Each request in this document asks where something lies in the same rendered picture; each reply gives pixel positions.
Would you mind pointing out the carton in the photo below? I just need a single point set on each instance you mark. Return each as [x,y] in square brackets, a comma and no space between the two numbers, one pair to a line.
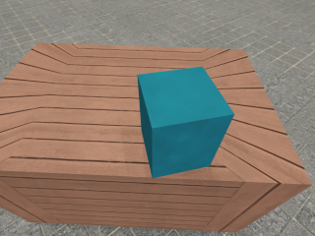
[184,118]

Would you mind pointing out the pedestal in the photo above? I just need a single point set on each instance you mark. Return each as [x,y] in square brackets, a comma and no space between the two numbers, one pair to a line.
[72,149]

